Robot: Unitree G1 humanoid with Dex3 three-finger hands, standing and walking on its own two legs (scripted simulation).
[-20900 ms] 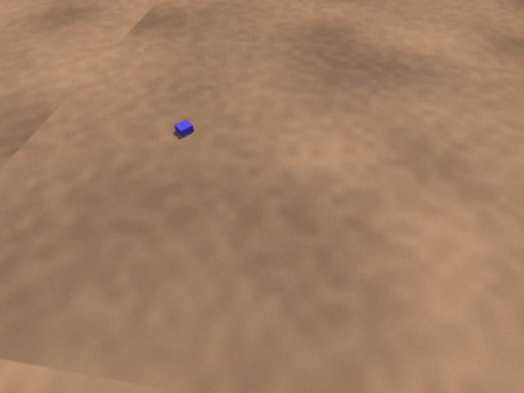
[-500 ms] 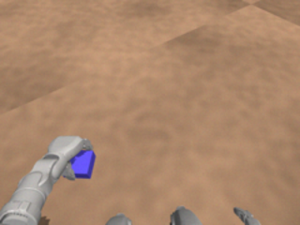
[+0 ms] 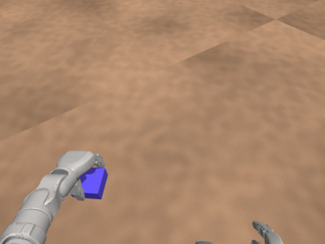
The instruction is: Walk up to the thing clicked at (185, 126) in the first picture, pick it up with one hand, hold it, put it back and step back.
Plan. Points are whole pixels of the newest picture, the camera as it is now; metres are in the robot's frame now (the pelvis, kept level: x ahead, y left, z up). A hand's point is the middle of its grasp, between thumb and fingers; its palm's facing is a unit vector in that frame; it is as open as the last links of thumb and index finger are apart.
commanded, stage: hold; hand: left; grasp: from above
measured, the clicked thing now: (89, 182) +0.30 +0.22 -0.09
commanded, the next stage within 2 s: crouch in 1.42 s
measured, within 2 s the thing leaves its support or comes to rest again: neither
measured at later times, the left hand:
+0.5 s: hand (82, 182) +0.28 +0.22 -0.03, palm faces -0.48 +0.00 -0.88, open 10.1 cm
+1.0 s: hand (80, 184) +0.26 +0.21 -0.01, palm faces -0.47 -0.01 -0.88, open 10.1 cm
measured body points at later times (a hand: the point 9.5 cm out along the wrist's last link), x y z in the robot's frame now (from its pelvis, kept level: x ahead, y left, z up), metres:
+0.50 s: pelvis -0.01 -0.01 +0.01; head +0.00 -0.03 +0.46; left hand +0.30 +0.22 +0.02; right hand +0.13 -0.27 -0.11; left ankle +0.00 +0.12 -0.71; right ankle +0.04 -0.15 -0.71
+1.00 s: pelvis -0.02 -0.01 +0.01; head -0.01 -0.03 +0.46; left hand +0.28 +0.21 +0.04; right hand +0.14 -0.26 -0.10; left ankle +0.00 +0.12 -0.71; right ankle +0.04 -0.15 -0.71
